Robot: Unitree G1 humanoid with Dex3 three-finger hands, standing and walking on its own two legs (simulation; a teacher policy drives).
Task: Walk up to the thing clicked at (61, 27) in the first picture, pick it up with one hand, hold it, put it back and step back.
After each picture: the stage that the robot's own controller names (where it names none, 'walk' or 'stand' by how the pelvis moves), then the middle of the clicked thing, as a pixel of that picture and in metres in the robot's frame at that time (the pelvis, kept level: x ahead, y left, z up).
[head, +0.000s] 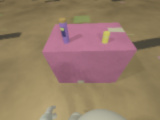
stand; (64, 31) +0.77 +0.35 +0.08
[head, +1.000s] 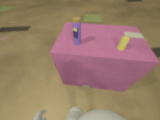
walk; (77, 32) +0.70 +0.20 +0.10
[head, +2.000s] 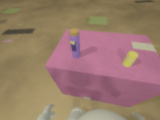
walk; (75, 45) +0.54 +0.20 +0.09
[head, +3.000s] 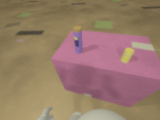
stand; (78, 41) +0.64 +0.18 +0.10
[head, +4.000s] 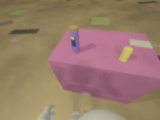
stand; (75, 40) +0.61 +0.20 +0.09
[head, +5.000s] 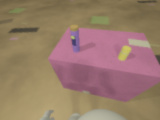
stand; (75, 40) +0.64 +0.20 +0.08
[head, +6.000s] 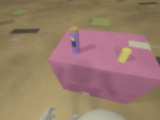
stand; (75, 41) +0.62 +0.20 +0.08
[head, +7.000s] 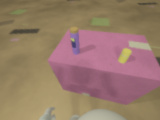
stand; (75, 42) +0.62 +0.20 +0.08
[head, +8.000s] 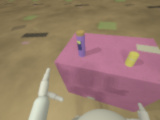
rise first; (81, 44) +0.61 +0.18 +0.08
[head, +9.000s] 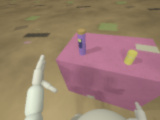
go down; (82, 43) +0.65 +0.17 +0.09
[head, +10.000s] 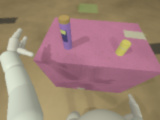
go down; (66, 35) +0.59 +0.18 +0.11
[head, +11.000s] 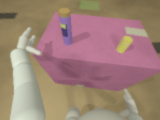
close in; (66, 29) +0.62 +0.18 +0.12
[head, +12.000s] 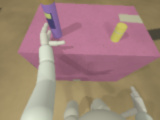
close; (53, 20) +0.63 +0.21 +0.16
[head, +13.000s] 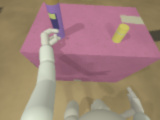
lift; (56, 20) +0.63 +0.19 +0.15
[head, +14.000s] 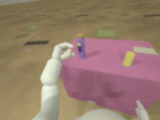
lift; (81, 47) +0.64 +0.17 +0.11
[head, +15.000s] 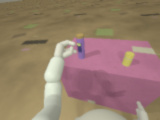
hold; (80, 47) +0.63 +0.17 +0.10
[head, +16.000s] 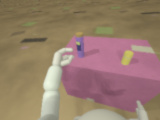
hold; (80, 45) +0.64 +0.18 +0.09
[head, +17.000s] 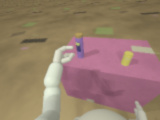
hold; (79, 46) +0.63 +0.18 +0.09
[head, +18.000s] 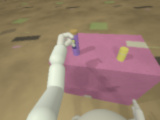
crouch; (75, 43) +0.64 +0.19 +0.09
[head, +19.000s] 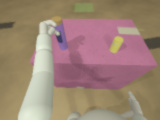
lower; (60, 35) +0.61 +0.19 +0.10
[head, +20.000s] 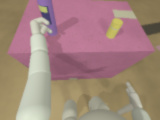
lower; (48, 15) +0.65 +0.19 +0.17
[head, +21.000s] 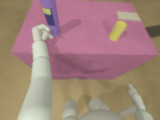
lower; (51, 16) +0.63 +0.19 +0.16
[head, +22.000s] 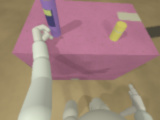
lower; (52, 17) +0.63 +0.19 +0.16
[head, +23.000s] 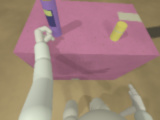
lower; (52, 17) +0.63 +0.19 +0.16
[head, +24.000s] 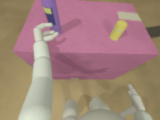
open; (52, 15) +0.64 +0.19 +0.16
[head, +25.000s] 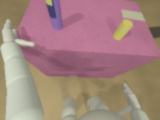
sink last; (54, 8) +0.65 +0.19 +0.16
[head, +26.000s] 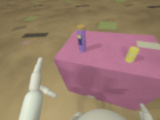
sink last; (81, 39) +0.65 +0.18 +0.12
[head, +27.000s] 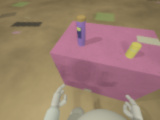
stand; (81, 32) +0.66 +0.17 +0.12
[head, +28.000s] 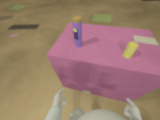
stand; (77, 33) +0.65 +0.17 +0.13
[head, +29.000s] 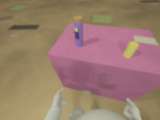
stand; (78, 33) +0.66 +0.17 +0.14
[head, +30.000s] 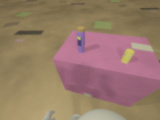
stand; (81, 40) +0.67 +0.16 +0.08
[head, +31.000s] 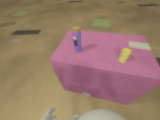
stand; (77, 40) +0.65 +0.19 +0.08
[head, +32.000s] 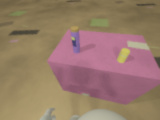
stand; (75, 41) +0.64 +0.20 +0.08
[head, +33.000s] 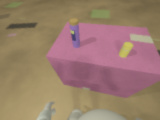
walk; (75, 34) +0.65 +0.20 +0.08
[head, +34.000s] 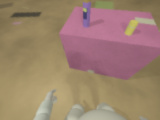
walk; (86, 13) +0.89 +0.14 +0.11
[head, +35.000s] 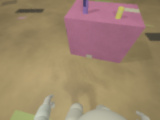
walk; (85, 2) +1.24 +0.19 +0.10
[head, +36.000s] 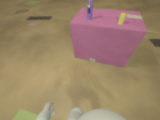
stand; (90, 9) +1.27 +0.15 +0.10
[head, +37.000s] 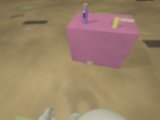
stand; (85, 14) +1.26 +0.18 +0.08
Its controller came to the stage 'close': yes
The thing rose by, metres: 0.00
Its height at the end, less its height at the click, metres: +0.00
